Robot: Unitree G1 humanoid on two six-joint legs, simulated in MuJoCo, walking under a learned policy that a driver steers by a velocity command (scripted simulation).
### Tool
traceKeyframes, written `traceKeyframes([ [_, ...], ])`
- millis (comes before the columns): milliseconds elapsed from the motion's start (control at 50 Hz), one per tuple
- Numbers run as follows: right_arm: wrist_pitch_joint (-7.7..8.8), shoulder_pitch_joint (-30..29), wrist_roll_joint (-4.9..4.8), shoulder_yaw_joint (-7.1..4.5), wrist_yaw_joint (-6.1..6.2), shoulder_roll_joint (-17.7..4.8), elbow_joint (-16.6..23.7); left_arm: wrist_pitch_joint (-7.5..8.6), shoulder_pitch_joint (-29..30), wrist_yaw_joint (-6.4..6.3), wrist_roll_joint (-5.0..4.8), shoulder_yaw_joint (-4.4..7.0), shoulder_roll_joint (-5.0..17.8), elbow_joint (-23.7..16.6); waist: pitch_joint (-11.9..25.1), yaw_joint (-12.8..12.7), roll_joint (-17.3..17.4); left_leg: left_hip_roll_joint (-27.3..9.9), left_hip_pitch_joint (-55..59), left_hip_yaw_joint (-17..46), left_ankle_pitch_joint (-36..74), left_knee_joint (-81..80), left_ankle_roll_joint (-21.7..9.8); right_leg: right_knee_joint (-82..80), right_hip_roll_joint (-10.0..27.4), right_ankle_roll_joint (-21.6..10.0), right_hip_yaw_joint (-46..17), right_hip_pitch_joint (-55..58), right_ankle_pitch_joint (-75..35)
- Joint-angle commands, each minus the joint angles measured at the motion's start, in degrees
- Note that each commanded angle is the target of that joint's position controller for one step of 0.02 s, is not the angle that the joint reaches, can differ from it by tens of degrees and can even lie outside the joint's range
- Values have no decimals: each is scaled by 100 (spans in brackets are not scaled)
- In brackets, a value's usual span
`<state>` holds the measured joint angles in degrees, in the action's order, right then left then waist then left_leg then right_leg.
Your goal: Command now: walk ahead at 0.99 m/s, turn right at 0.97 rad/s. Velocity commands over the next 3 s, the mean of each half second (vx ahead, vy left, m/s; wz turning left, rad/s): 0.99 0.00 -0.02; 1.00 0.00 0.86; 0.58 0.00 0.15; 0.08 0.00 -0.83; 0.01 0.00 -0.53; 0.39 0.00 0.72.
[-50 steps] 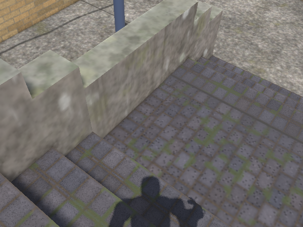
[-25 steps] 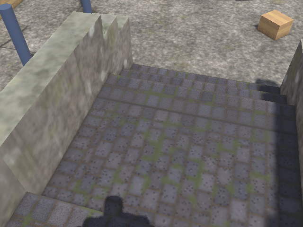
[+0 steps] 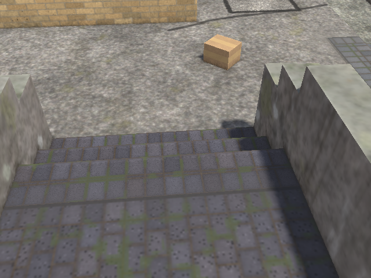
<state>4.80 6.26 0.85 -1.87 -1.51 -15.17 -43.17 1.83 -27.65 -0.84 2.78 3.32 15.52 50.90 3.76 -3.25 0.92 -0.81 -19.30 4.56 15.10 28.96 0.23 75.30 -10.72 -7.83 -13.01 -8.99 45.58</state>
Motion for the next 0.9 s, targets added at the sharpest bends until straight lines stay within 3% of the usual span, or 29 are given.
traceKeyframes([
  [20, -26, 3259, 206, -279, 19, -655, -883, 76, 1256, -54, -172, -62, -282, -685, -700, 1448, 1082, -1042, 3683, 477, 1153, 1077, 320, 4895, -127, -332, -50, -4676, -168],
  [40, -34, 2815, 228, -176, -77, -533, -748, 84, 352, -124, -381, -184, -564, -963, 138, 428, 1664, -1851, 4210, 1216, 3052, 1972, 575, 5076, 527, -266, 395, -5436, -413],
  [60, -43, 2768, 153, -182, -70, -408, -687, 58, 137, -133, -267, -155, -345, -715, 277, 389, 1116, -2081, 3918, 1951, 1069, 1122, 327, 4492, 875, -163, 761, -5852, -1087],
  [80, 97, 2582, 111, -330, -23, -856, -684, 53, 645, -59, 16, -97, -29, -836, 183, 498, 1589, -2721, 3004, 3674, -3026, -112, -754, 4153, 1049, -142, 552, -6014, -1410],
  [100, 124, 2240, -25, -196, -39, -381, -809, -42, 1803, 5, 203, -30, 305, -887, -1177, 638, 502, -2202, 1355, 3716, -4609, -715, -744, 3633, 1217, -24, 311, -6012, -1611],
  [120, 287, 2165, 102, -66, -23, -227, -945, -24, 2131, 48, 135, -56, 157, -995, -1913, 473, 424, -2087, 186, 3418, -4099, -309, -710, 2128, 1295, 51, -431, -5871, -2979],
  [140, 333, 2008, 209, -25, 82, -185, -1065, -3, 2205, 157, -165, -168, -12, -982, -2281, 185, 197, -1751, -1103, 2742, -3769, -411, -767, 599, 1159, 317, -361, -5082, -3531],
  [160, 311, 1940, 209, -54, 178, -366, -1075, 41, 2358, 259, -107, -99, 133, -891, -2241, 159, -77, -1377, -1734, 2063, -3868, -384, -851, -712, 1022, 447, -317, -4045, -4289],
  [200, 219, 2130, 199, -285, 198, -1209, -1159, 6, 1827, 340, 155, -31, 312, -421, -1239, 34, 642, -1275, -1264, 1942, -2655, -272, -1232, -243, 821, 436, 696, -3140, -4677],
  [220, 277, 2190, 38, -157, 203, -473, -1284, 131, 2657, 353, 103, -45, 291, -647, -1570, 172, 328, -836, -561, 1767, -2963, 347, -1197, -1500, 1131, 375, 313, -4078, -6171],
  [260, 335, 2321, -122, -69, 195, -196, -1255, 307, 3526, 470, 106, -172, 141, -870, -1376, 453, -15, -485, -724, 1392, -3199, 295, -1268, -3062, 1354, 279, 1191, -3063, -7573],
  [360, -54, 3073, 245, -62, 233, -165, -1469, 199, 3547, 326, -307, -191, 106, -792, -1324, 1098, 354, -305, 831, 1117, -2173, 1297, -1151, -5008, 1372, 586, 1267, -1504, -6359],
  [400, -234, 3343, 381, -79, 291, -303, -1689, 244, 1989, 149, -213, -33, 347, -332, -600, 499, 176, -211, 1458, 1143, -582, 3590, -1251, -5983, 1476, 535, 1104, -179, -6303],
  [420, -224, 3140, 198, -134, 278, -399, -1731, 240, 881, 95, -74, 85, 550, -75, -96, -173, -94, -57, 652, 837, -692, 5073, -1232, -5965, 1534, 522, 1353, 1422, -6575],
  [440, -166, 2705, 31, -180, 235, -186, -1623, 258, 189, 108, 13, 173, 697, 218, 101, -435, -612, 549, -1112, 492, -4636, 6916, -1076, -5554, 2126, 367, 707, 2902, -6793],
  [460, -77, 3032, -299, -139, 365, 63, -1354, 315, -207, 150, 179, 114, 772, 246, 781, -91, -935, 287, -2828, 546, -5598, 7833, -1057, -3115, 3055, 410, 315, 4646, -9569],
  [480, -40, 2885, -433, -134, 477, -121, -1286, 332, -317, 177, 94, 104, 560, 221, 1263, -351, -835, 35, -3852, 243, -5091, 7681, -941, -3344, 3565, 67, -207, 5145, -8839],
  [500, -100, 2370, -281, -105, 466, -134, -1056, 363, -164, 115, 78, 255, 841, 268, 1294, -432, -1327, -104, -4420, -27, -4739, 7635, -894, -4373, 3815, -585, -1191, 4670, -5023],
  [520, -154, 1679, -22, -185, 371, -279, -1023, 376, 161, 83, 118, 151, 277, 188, 599, -393, -427, -322, -4219, -159, -4200, 7319, -905, -5274, 3353, -469, -1102, 3307, -2935],
  [560, -163, 992, 115, -240, 103, -46, -704, 610, 415, 33, 84, -23, -154, 365, -592, 96, -493, -613, -3661, -12, -3256, 6010, -793, -5434, 3240, -242, -388, 1239, -4458],
  [620, -340, 439, 118, -67, -150, 522, -182, 714, 1181, -49, -132, -58, -155, 378, -1092, 846, -766, -913, -2552, 46, -2471, 4325, -571, -6235, 2947, 166, 734, -611, -4835],
  [700, -333, -137, 81, 0, -273, 230, 106, 678, 1296, -2, -225, -6, 192, 265, -1210, 853, -464, -430, -1169, -1054, -1632, 2274, -899, -6485, 2402, 443, 2355, -833, -6465],
  [740, -321, -111, 52, -42, -263, -74, 67, 582, 855, -64, -194, 38, 550, 281, -931, 864, -369, 231, -550, -1628, -1855, 1893, -1073, -5641, 2290, 552, 2664, -34, -9018],
  [780, -338, 1278, 52, -209, -222, -562, -242, 407, 964, -147, -67, 119, 997, 105, 43, 1615, -592, 618, 1005, -1586, -2316, 1743, -1340, -3385, 2517, 584, 2635, 241, -10257],
  [800, -338, 2513, 38, -362, -155, -863, -608, 327, 1186, -126, -64, 132, 1085, -29, 653, 2191, -416, 615, 2699, -1132, -2188, 1286, -1583, -1476, 2420, 610, 2561, -530, -9235],
  [820, -445, 2240, -191, -542, -53, -1165, -651, 304, 1360, -21, -52, 134, 815, -93, 442, 1973, 919, 235, 3494, -137, -2678, 681, -1792, 1132, 1159, 788, 2601, -2053, -3099],
  [840, -485, 1687, -5, -557, -21, -1875, -315, 414, 731, 27, -96, -55, 380, -820, 1103, 892, 1698, -1155, 4443, 2905, -2224, 210, -2701, 2465, 959, 923, 1673, -3719, -1495],
  [860, -554, 1958, 110, -573, 112, -1783, -156, 561, 1306, 55, -90, -59, 684, -1097, 1308, 1270, 895, -1541, 4636, 4310, -3952, -1037, -2958, 2234, 928, 858, 839, -4528, -1849],
  [900, -446, 1637, 100, -475, 240, -1246, -332, 578, 1611, 64, -17, -97, 713, -1102, -316, 720, -357, -1316, 2713, 3674, -3841, -1424, -2428, 925, 1473, 811, 776, -4374, -2238],
])
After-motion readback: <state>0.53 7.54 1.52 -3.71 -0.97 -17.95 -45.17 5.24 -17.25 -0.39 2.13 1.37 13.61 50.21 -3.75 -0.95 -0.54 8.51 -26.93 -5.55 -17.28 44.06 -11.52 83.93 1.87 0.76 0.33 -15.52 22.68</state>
